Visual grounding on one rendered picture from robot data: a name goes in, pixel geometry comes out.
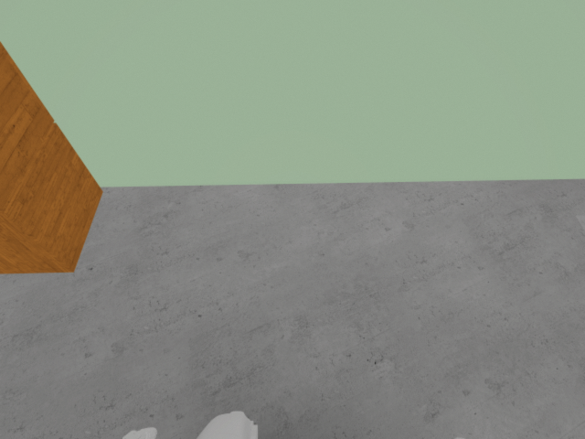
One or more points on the cupboard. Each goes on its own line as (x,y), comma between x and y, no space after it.
(48,197)

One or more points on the left robot thigh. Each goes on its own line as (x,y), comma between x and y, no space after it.
(230,426)

